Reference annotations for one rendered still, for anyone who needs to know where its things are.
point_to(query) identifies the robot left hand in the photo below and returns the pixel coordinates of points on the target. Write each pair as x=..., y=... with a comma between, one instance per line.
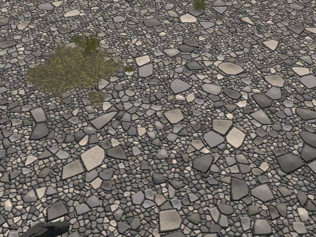
x=50, y=229

